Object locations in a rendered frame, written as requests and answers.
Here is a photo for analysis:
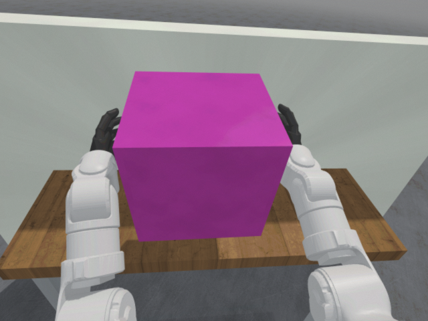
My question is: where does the left robot upper arm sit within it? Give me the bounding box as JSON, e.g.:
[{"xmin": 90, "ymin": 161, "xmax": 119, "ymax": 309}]
[{"xmin": 57, "ymin": 288, "xmax": 136, "ymax": 321}]

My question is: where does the right robot upper arm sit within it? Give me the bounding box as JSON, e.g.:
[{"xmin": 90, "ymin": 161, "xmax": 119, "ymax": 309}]
[{"xmin": 308, "ymin": 263, "xmax": 398, "ymax": 321}]

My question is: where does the robot right forearm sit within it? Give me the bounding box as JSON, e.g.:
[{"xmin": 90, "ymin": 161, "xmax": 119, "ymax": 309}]
[{"xmin": 280, "ymin": 144, "xmax": 391, "ymax": 311}]

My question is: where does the robot left forearm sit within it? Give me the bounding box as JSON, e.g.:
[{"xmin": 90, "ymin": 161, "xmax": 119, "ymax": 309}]
[{"xmin": 55, "ymin": 150, "xmax": 125, "ymax": 321}]

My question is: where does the carton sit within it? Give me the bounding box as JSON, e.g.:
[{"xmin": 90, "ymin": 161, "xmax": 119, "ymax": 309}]
[{"xmin": 112, "ymin": 72, "xmax": 293, "ymax": 241}]

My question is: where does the right robot hand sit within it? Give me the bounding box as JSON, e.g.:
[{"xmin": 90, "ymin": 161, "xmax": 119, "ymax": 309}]
[{"xmin": 278, "ymin": 104, "xmax": 302, "ymax": 145}]

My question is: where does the table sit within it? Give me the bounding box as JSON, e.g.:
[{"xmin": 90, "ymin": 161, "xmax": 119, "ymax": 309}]
[{"xmin": 0, "ymin": 169, "xmax": 408, "ymax": 321}]

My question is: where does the left robot hand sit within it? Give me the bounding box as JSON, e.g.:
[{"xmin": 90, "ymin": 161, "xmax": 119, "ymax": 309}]
[{"xmin": 90, "ymin": 108, "xmax": 122, "ymax": 158}]

